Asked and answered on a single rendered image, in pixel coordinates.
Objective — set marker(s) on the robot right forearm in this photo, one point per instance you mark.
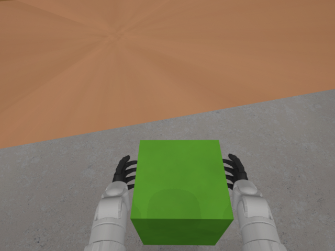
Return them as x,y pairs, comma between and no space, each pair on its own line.
256,222

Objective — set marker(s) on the right robot hand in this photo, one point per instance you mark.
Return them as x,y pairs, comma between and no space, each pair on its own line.
237,170

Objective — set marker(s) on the robot left forearm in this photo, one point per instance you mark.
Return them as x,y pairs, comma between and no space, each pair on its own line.
110,220

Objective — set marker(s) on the left robot hand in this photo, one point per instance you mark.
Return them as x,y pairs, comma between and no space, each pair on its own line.
121,172

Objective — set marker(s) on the carton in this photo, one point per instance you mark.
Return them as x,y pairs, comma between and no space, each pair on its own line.
181,194

